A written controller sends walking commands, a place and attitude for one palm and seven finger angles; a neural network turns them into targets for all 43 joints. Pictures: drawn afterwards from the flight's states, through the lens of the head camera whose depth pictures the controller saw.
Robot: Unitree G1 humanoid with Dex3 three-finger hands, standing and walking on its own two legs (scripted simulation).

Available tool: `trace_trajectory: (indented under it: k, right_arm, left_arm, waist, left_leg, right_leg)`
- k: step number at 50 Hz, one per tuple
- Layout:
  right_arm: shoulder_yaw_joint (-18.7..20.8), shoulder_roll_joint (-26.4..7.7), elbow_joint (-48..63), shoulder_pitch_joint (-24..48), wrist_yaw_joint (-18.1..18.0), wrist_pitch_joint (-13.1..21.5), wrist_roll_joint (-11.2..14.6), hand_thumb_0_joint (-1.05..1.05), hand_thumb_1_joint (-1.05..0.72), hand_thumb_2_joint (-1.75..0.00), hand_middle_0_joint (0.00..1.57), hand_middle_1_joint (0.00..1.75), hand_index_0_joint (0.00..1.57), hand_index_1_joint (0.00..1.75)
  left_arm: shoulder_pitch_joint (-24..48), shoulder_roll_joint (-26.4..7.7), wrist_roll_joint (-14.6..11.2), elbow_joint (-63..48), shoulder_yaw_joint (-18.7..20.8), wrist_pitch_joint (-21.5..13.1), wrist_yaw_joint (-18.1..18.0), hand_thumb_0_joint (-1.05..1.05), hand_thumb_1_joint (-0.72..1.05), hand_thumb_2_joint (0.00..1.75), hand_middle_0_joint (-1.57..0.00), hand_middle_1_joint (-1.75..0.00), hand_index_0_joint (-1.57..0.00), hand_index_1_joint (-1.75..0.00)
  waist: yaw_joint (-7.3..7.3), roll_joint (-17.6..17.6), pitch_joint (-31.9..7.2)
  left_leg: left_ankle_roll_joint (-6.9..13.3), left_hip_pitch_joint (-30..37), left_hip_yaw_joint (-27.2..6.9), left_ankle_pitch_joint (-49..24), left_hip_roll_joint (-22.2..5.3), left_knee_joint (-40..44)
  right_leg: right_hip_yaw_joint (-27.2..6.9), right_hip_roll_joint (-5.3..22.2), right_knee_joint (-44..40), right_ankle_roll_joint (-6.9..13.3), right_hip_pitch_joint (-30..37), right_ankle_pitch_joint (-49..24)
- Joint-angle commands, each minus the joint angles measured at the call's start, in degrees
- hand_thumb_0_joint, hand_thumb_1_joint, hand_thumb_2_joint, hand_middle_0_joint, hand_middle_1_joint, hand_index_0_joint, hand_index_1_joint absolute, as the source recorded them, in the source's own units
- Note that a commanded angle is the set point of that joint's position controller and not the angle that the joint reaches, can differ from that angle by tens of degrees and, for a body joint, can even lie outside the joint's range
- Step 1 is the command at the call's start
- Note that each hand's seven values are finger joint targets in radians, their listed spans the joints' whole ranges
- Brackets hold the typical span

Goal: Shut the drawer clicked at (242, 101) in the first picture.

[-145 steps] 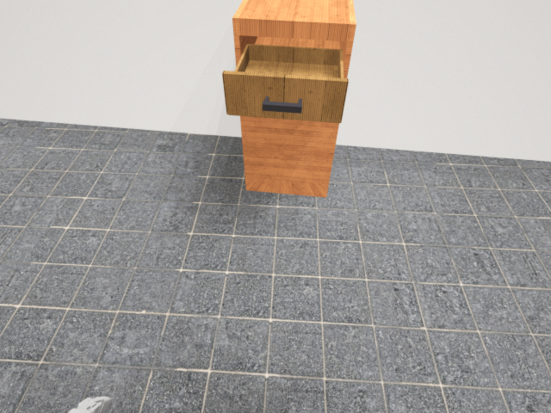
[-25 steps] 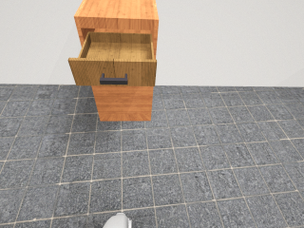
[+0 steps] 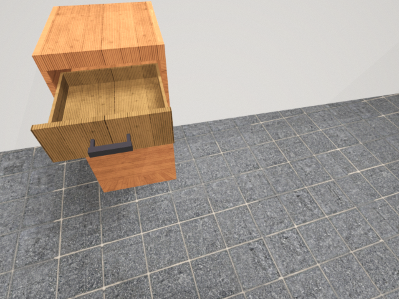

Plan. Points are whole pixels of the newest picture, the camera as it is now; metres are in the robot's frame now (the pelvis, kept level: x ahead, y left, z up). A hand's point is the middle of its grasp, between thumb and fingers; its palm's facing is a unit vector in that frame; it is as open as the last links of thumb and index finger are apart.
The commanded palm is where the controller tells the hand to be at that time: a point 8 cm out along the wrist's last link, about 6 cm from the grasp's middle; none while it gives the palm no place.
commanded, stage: turn to face it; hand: left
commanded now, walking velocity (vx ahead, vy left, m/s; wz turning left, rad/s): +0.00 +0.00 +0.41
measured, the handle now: (110, 144) +0.53 +0.27 -0.05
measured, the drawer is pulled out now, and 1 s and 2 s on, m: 0.29 0.29 0.29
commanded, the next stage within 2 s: take the last steps up to it in 0.44 s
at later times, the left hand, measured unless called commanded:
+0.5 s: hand out of the picture +0.00 +0.23 -0.17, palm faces +0.23 -0.95 -0.21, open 7.4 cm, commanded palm none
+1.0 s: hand out of the picture -0.09 +0.09 -0.15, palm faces +0.36 -0.92 -0.16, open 7.4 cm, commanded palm none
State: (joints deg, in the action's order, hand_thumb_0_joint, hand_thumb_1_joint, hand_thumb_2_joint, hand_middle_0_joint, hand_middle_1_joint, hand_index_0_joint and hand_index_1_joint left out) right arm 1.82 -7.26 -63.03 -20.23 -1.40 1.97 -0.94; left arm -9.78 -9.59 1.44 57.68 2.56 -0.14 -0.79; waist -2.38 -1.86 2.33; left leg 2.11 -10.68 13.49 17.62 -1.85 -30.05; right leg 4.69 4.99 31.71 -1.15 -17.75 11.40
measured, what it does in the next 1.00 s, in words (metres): steps on the spot, turning left: left foot, then right foot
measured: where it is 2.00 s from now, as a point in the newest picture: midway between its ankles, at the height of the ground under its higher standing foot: (190, 291)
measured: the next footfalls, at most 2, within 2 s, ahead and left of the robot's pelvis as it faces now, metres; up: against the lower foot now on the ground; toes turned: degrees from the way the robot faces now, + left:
left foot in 0.28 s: +0.03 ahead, +0.12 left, +0.00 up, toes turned +14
right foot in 0.74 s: +0.04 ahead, -0.10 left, +0.00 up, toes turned +8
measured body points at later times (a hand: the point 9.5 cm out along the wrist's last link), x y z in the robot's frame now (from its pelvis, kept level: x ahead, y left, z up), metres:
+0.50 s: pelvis +0.00 +0.03 +0.01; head +0.01 +0.05 +0.46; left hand -0.01 +0.28 -0.15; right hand +0.07 -0.20 -0.13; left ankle +0.00 +0.11 -0.73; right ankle +0.01 -0.12 -0.67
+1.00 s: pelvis +0.03 -0.03 +0.02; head +0.03 -0.04 +0.47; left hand -0.11 +0.14 -0.13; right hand +0.11 -0.25 -0.15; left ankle +0.03 +0.14 -0.65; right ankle +0.00 -0.11 -0.73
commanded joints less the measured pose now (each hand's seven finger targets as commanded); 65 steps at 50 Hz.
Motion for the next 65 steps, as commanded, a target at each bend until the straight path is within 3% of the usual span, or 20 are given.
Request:
trace_trajectory:
  k: [1,5,12,13,14,16,22,27,31,35,36,37,38,41,44,56,60,61,63,65]
  right_arm:
    - [0.45,-2.63,2.72,-2.09,0.49,-0.58,0.6,0.0,-0.9,-0.9,0.2,0.3,0.2,0.3]
    - [1.21,-3.01,2.32,-0.81,0.44,-2.55,0.48,0.0,-0.9,-0.9,0.2,0.3,0.2,0.3]
    - [1.31,-1.7,2.22,-4.54,0.87,-2.43,0.06,0.0,-0.9,-0.9,0.2,0.3,0.2,0.3]
    - [1.69,-4.77,2.08,-5.7,0.74,-2.05,-0.19,0.0,-0.9,-0.9,0.2,0.3,0.2,0.3]
    - [2.62,-9.35,3.28,-5.83,0.31,-1.74,-0.65,0.0,-0.9,-0.9,0.2,0.3,0.2,0.3]
    - [2.99,-10.85,4.07,-3.06,-0.55,-1.68,-0.95,0.0,-0.9,-0.9,0.2,0.3,0.2,0.3]
    - [2.33,-9.85,5.67,2.35,-1.23,-1.04,-0.25,0.0,-0.9,-0.9,0.2,0.3,0.2,0.3]
    - [2.8,-11.07,5.7,2.55,-0.93,-1.82,-0.25,0.0,-0.9,-0.9,0.2,0.3,0.2,0.3]
    - [3.04,-11.21,5.4,2.32,-0.43,-1.73,-0.79,0.0,-0.9,-0.9,0.2,0.3,0.2,0.3]
    - [3.16,-10.44,4.92,4.91,0.19,-1.99,-0.4,0.0,-0.9,-0.9,0.2,0.3,0.2,0.3]
    - [2.86,-8.33,5.19,5.15,0.32,-1.89,-0.17,0.0,-0.9,-0.9,0.2,0.3,0.2,0.3]
    - [1.87,-4.49,6.74,6.13,0.56,-1.74,0.37,0.0,-0.9,-0.9,0.2,0.3,0.2,0.3]
    - [2.2,-6.64,8.78,10.63,1.13,-1.86,-0.46,0.0,-0.9,-0.9,0.2,0.3,0.2,0.3]
    - [3.07,-7.46,6.06,8.22,2.02,-1.91,-0.92,0.0,-0.9,-0.9,0.2,0.3,0.2,0.3]
    - [2.9,-4.91,4.41,5.86,2.46,-1.82,-0.87,0.0,-0.9,-0.9,0.2,0.3,0.2,0.3]
    - [1.94,-2.2,7.56,17.16,2.42,-0.17,-0.37,0.0,-0.9,-0.9,0.2,0.3,0.2,0.3]
    - [1.87,-2.84,4.87,8.78,1.64,1.35,-0.4,0.0,-0.9,-0.9,0.2,0.3,0.2,0.3]
    - [2.2,-4.59,2.63,2.01,1.04,1.83,-0.63,0.0,-0.9,-0.9,0.2,0.3,0.2,0.3]
    - [4.3,-14.38,0.13,-10.47,-0.3,2.12,-0.7,0.0,-0.9,-0.9,0.2,0.3,0.2,0.3]
    - [3.55,-12.37,0.77,-6.25,-0.63,1.58,-0.25,0.0,-0.9,-0.9,0.2,0.3,0.2,0.3]
  left_arm:
    - [-9.43,-9.33,-0.26,0.75,1.15,-1.58,-1.22,0.0,0.9,0.9,-0.2,-0.3,-0.2,-0.3]
    - [-4.69,-7.66,-0.07,-0.88,1.89,-1.04,-2.08,0.0,0.9,0.9,-0.2,-0.3,-0.2,-0.3]
    - [-2.31,-7.49,-0.47,-2.31,2.89,0.42,-1.94,0.0,0.9,0.9,-0.2,-0.3,-0.2,-0.3]
    - [-2.3,-5.4,-0.89,-2.96,2.44,0.94,-1.57,0.0,0.9,0.9,-0.2,-0.3,-0.2,-0.3]
    - [-1.92,-2.42,-1.14,-4.64,1.96,1.36,-1.11,0.0,0.9,0.9,-0.2,-0.3,-0.2,-0.3]
    - [1.42,-3.33,-0.44,-5.32,2.0,1.54,-1.05,0.0,0.9,0.9,-0.2,-0.3,-0.2,-0.3]
    - [-2.15,-3.7,-0.51,-1.71,2.06,1.85,-0.61,0.0,0.9,0.9,-0.2,-0.3,-0.2,-0.3]
    - [-2.3,-3.84,-0.63,-1.79,1.67,2.26,-0.94,0.0,0.9,0.9,-0.2,-0.3,-0.2,-0.3]
    - [-3.79,-2.7,-0.09,-1.02,0.72,1.33,-0.42,0.0,0.9,0.9,-0.2,-0.3,-0.2,-0.3]
    - [-12.9,-2.97,0.32,2.73,0.6,0.0,0.06,0.0,0.9,0.9,-0.2,-0.3,-0.2,-0.3]
    - [-15.79,-4.71,0.68,3.45,1.12,-0.5,-0.15,0.0,0.9,0.9,-0.2,-0.3,-0.2,-0.3]
    - [-18.6,-8.83,1.12,3.79,1.97,-0.73,-0.67,0.0,0.9,0.9,-0.2,-0.3,-0.2,-0.3]
    - [-19.51,-10.67,0.19,3.1,2.1,-0.81,-1.09,0.0,0.9,0.9,-0.2,-0.3,-0.2,-0.3]
    - [-14.31,-5.42,-0.27,2.73,1.31,-2.49,-1.12,0.0,0.9,0.9,-0.2,-0.3,-0.2,-0.3]
    - [-15.96,-3.43,-0.5,3.14,0.68,-3.8,-0.74,0.0,0.9,0.9,-0.2,-0.3,-0.2,-0.3]
    - [-25.24,-2.58,0.24,8.59,0.59,-4.15,-0.96,0.0,0.9,0.9,-0.2,-0.3,-0.2,-0.3]
    - [-22.8,-3.35,-0.04,8.65,1.0,-3.79,-0.92,0.0,0.9,0.9,-0.2,-0.3,-0.2,-0.3]
    - [-22.14,-2.46,-0.35,8.54,0.96,-3.8,-0.75,0.0,0.9,0.9,-0.2,-0.3,-0.2,-0.3]
    - [-21.03,1.42,-0.91,5.82,-0.06,-4.1,-0.1,0.0,0.9,0.9,-0.2,-0.3,-0.2,-0.3]
    - [-15.42,-0.92,-0.15,4.49,0.57,-3.22,-0.36,0.0,0.9,0.9,-0.2,-0.3,-0.2,-0.3]
  waist:
    - [3.11,-7.39,-3.69]
    - [2.94,-9.47,-2.75]
    - [0.88,-3.47,-1.71]
    - [0.52,6.39,-1.63]
    - [0.36,19.49,-0.28]
    - [-0.09,14.3,-0.33]
    - [1.89,8.49,-1.55]
    - [0.97,8.69,-2.76]
    - [0.19,9.54,-2.69]
    - [3.99,4.82,0.56]
    - [5.31,-0.83,1.95]
    - [6.51,-14.95,4.04]
    - [7.79,-13.95,8.21]
    - [2.88,-6.48,10.4]
    - [2.15,-2.77,7.75]
    - [6.21,-5.73,6.37]
    - [2.32,-5.01,1.34]
    - [-0.42,-2.43,-2.23]
    - [-3.97,15.59,-10.17]
    - [-2.48,7.46,-3.14]
  left_leg:
    - [-2.78,-12.15,-5.63,7.98,-2.23,-4.27]
    - [-3.5,-12.96,-9.67,12.87,-2.77,-22.26]
    - [-4.01,-0.17,-7.29,-3.56,-1.83,1.23]
    - [-2.42,1.62,-14.31,-7.41,-6.31,7.85]
    - [2.8,0.0,-28.72,-17.85,-16.73,13.89]
    - [8.98,-1.21,-30.16,-24.22,-19.69,14.81]
    - [7.18,4.64,-21.03,-33.06,-13.0,12.45]
    - [8.23,5.99,-22.86,-25.68,-13.23,13.2]
    - [8.2,2.56,-27.15,-0.04,-13.14,16.99]
    - [4.31,-11.53,-24.27,18.06,-8.45,14.15]
    - [1.92,-17.63,-20.28,18.22,-4.27,6.23]
    - [-1.14,-27.13,-11.49,15.43,2.99,-8.84]
    - [-1.03,-28.83,-11.83,14.17,1.09,-19.07]
    - [-1.31,-26.98,-13.43,2.44,-2.5,-29.55]
    - [-2.88,-24.5,-11.36,-4.55,-3.3,-31.26]
    - [-1.94,-22.65,-7.35,-0.94,-3.12,-12.94]
    - [-0.23,-4.9,-4.16,-4.42,0.6,0.44]
    - [0.85,6.05,-5.84,-7.33,-0.52,4.23]
    - [10.2,25.47,-36.28,-16.94,-24.89,12.15]
    - [11.86,14.05,-32.34,-15.14,-25.12,14.99]
  right_leg:
    - [-11.47,16.54,-9.68,6.51,14.92,-25.77]
    - [-7.56,16.16,-13.84,10.94,10.47,-22.53]
    - [0.9,11.69,-5.38,4.8,0.92,-5.34]
    - [3.69,7.16,1.61,1.88,-2.4,2.31]
    - [5.81,0.91,9.45,-1.81,-8.11,13.52]
    - [-1.36,0.37,23.48,-1.09,-9.71,20.47]
    - [-3.12,-0.18,26.9,-2.34,-11.21,11.15]
    - [-2.88,-1.17,19.67,-2.48,-8.54,13.03]
    - [-2.06,-2.09,10.28,-1.14,-3.14,14.35]
    - [0.12,-3.83,-6.67,-0.03,13.45,7.34]
    - [-5.51,0.45,-13.29,1.18,17.92,13.95]
    - [-23.67,11.95,-23.13,6.2,19.39,29.06]
    - [-31.3,18.86,-29.82,10.31,10.93,37.19]
    - [-21.89,13.64,-28.38,9.1,6.7,24.85]
    - [-11.07,9.21,-25.51,8.01,7.89,9.84]
    - [-9.35,10.11,-20.28,11.34,16.39,-12.24]
    - [-5.54,6.91,-8.7,8.79,13.8,-21.37]
    - [-3.44,4.37,1.02,7.17,9.51,-21.93]
    - [0.79,-4.4,29.2,2.62,-14.41,18.67]
    - [-4.2,-0.38,39.19,3.22,-17.38,17.48]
